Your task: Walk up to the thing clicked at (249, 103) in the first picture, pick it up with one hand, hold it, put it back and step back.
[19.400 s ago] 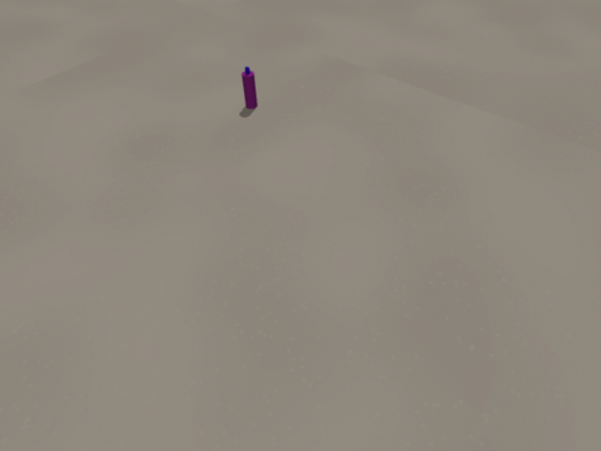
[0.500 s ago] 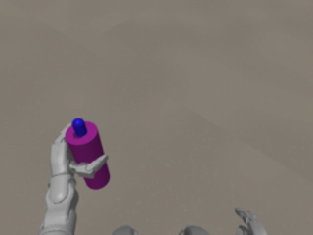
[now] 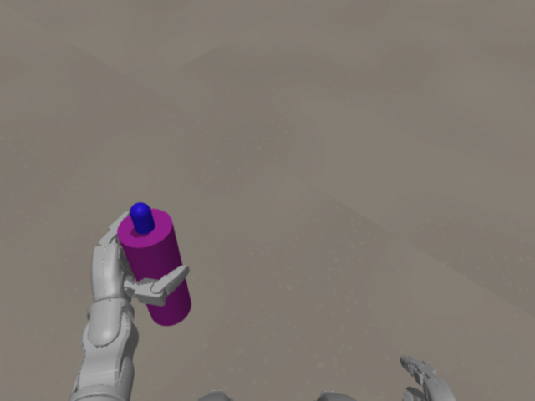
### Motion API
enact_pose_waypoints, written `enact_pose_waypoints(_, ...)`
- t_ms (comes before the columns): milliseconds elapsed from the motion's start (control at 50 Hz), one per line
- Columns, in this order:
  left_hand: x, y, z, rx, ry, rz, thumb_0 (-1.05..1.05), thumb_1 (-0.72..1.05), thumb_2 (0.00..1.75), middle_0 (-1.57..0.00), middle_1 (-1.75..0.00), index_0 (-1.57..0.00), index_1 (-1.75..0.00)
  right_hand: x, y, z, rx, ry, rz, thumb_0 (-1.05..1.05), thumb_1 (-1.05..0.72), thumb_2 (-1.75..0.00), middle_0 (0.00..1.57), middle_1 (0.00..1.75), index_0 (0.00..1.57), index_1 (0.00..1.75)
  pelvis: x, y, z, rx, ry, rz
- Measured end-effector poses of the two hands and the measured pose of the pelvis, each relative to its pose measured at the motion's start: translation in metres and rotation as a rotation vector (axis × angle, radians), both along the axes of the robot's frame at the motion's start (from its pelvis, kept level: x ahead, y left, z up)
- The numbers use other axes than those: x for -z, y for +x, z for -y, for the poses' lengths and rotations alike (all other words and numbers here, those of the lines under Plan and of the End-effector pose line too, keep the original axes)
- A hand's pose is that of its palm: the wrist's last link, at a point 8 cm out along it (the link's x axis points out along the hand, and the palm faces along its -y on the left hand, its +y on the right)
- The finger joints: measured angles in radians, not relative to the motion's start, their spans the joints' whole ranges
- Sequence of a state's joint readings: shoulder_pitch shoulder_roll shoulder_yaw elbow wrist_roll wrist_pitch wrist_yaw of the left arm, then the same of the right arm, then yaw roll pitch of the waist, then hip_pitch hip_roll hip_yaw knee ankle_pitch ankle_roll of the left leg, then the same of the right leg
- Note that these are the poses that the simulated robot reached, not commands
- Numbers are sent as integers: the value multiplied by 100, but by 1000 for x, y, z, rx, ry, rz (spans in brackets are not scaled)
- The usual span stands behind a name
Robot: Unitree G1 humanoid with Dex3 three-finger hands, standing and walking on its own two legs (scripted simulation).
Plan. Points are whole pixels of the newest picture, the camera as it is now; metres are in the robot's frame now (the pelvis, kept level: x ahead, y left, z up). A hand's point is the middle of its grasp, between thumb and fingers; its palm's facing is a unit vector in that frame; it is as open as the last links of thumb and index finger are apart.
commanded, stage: hold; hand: left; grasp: from the side
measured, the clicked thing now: (157, 264) +0.32 +0.18 +0.01
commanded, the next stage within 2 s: none
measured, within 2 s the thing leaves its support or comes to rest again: neither
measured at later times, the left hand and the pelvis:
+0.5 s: hand (153, 266) +0.31 +0.17 +0.03, palm faces +0.18 -0.98 -0.03, open 10.2 cm; pelvis -0.01 +0.00 +0.00, yaw +0 degrees
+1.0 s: hand (153, 261) +0.31 +0.17 +0.04, palm faces +0.18 -0.98 -0.02, open 10.2 cm; pelvis -0.01 +0.00 +0.01, yaw +0 degrees
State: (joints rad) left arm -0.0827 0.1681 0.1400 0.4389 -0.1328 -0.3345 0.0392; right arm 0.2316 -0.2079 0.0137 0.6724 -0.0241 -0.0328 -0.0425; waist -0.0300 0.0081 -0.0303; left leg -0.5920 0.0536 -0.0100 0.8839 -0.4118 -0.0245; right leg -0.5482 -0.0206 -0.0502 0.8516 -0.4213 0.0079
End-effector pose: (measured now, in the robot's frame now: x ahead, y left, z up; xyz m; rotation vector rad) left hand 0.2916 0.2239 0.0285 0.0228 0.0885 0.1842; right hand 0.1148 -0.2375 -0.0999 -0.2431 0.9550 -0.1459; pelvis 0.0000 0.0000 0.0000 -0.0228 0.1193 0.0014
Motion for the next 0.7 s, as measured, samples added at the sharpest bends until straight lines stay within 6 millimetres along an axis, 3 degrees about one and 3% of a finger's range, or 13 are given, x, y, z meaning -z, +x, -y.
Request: enact_pose_waypoints(700, -12, -12, 3, 6, 2, 29, 3, -38, 109, -76, -105, -68, -104, -5, -5, 5, 0, 3, 24, 1, -92, -90, 20, 30, 21, 30, -5, -7, 4, -4, 5, 30)
